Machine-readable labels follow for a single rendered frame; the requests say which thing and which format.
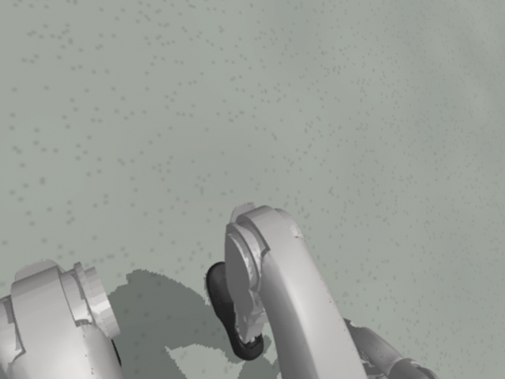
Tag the right robot arm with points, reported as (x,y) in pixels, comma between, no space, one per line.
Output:
(408,368)

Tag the right robot foot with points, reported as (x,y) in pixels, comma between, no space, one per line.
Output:
(224,309)

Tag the right robot hand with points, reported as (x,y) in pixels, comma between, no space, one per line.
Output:
(375,350)

